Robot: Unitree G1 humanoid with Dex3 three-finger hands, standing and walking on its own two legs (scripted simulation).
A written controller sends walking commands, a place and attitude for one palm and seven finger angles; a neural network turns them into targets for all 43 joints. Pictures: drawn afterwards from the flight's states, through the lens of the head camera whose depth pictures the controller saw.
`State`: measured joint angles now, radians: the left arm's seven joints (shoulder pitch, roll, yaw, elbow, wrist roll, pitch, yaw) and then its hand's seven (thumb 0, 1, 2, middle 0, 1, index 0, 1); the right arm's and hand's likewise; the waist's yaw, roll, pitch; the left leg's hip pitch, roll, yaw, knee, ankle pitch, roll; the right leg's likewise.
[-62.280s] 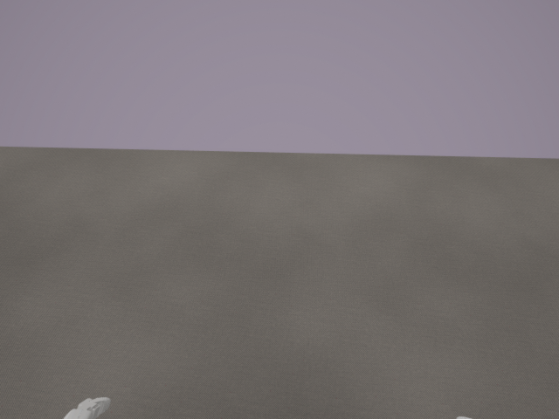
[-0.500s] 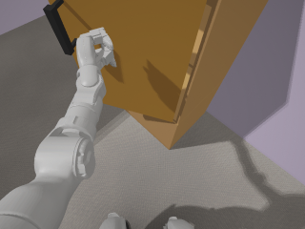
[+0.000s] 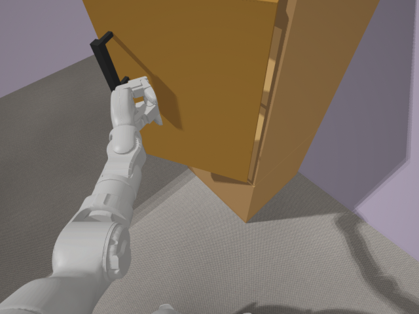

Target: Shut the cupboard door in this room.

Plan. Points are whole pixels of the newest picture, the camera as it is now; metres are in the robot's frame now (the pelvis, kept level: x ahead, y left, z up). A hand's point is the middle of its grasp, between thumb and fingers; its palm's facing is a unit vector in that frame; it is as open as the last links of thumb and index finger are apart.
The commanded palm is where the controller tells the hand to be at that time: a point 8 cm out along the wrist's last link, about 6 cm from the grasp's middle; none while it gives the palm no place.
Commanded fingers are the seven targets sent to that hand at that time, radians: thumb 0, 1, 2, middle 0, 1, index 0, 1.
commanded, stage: draw the hand back to the body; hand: left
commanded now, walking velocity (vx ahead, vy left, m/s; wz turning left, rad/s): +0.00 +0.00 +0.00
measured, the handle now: (113, 64) +0.66 +0.18 +0.10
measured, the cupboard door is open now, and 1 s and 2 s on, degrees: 28 28 28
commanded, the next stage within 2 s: step back with the hand held close in 1.38 s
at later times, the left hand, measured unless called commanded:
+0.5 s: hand (70, 178) +0.32 +0.18 +0.16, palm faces +0.10 -0.97 -0.21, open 3.1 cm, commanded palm +0.28 +0.24 +0.17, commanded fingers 0.00 0.90 0.90 -0.86 -1.02 -0.86 -1.02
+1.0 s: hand out of the picture +0.20 +0.30 +0.20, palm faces +0.43 -0.79 -0.43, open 6.1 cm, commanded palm +0.14 +0.34 +0.22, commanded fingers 0.00 0.90 0.90 -0.20 -0.30 -0.20 -0.30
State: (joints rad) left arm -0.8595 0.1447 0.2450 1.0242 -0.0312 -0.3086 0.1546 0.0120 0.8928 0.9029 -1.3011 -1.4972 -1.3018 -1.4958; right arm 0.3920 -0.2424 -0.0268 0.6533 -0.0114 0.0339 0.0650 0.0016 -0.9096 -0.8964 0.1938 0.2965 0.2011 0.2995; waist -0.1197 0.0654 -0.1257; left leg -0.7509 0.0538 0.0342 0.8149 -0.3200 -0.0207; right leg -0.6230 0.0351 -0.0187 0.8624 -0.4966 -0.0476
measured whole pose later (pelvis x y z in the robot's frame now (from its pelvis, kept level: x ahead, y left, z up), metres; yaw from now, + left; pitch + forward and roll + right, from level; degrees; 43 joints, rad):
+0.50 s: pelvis +0.00 +0.02 +0.04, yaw +1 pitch +0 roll +1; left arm -0.08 0.23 0.04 0.14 -0.08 -0.08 0.04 0.01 0.89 0.90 -1.11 -1.29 -1.11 -1.29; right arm 0.14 -0.25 0.01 0.58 0.07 0.05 -0.06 0.01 -0.91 -0.90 0.19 0.30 0.20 0.30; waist 0.01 0.06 -0.04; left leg -0.30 0.02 0.04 0.51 -0.21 0.00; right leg -0.16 0.01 -0.01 0.53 -0.36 -0.02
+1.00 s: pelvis +0.01 +0.04 +0.05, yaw +1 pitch -3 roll +0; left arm 0.45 0.36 0.32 -0.34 -0.08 -0.06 0.09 0.01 0.89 0.90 -0.44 -0.55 -0.44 -0.55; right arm 0.21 -0.22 0.04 0.62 0.04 -0.01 -0.06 0.01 -0.90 -0.90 0.20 0.30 0.20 0.30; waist 0.05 0.08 0.00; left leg -0.18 -0.01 0.04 0.41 -0.18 0.02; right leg -0.02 -0.02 -0.02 0.38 -0.31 0.01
